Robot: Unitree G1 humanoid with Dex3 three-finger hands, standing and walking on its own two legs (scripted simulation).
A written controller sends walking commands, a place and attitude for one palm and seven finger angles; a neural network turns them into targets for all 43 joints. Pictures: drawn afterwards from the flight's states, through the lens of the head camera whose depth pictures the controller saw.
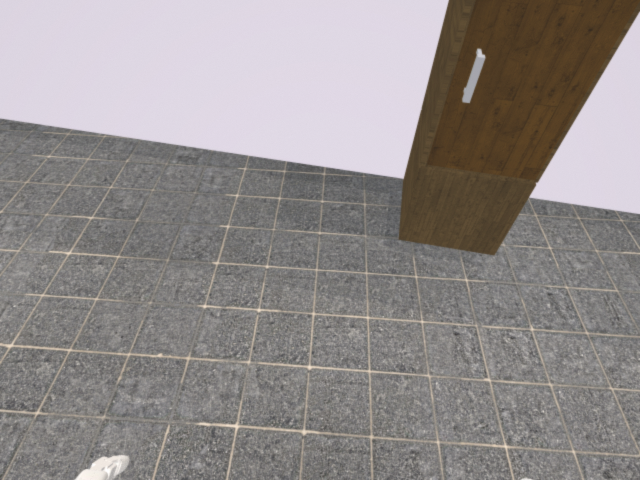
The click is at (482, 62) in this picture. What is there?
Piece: cupboard door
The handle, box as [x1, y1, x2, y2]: [462, 48, 484, 102]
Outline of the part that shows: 477,48 477,55 467,85 464,88 464,94 462,98 462,101 469,102 484,60 484,55 481,53 481,50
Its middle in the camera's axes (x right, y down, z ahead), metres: +0.41 -0.44 +1.06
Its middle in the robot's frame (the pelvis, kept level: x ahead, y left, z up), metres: +1.11 -0.36 -0.01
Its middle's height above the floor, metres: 0.76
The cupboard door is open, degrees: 0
